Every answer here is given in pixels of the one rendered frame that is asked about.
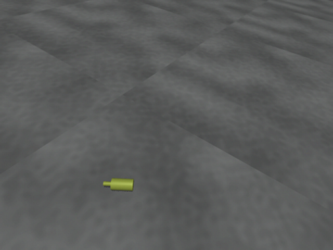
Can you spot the bottle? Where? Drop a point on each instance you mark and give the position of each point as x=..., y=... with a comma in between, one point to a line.
x=120, y=184

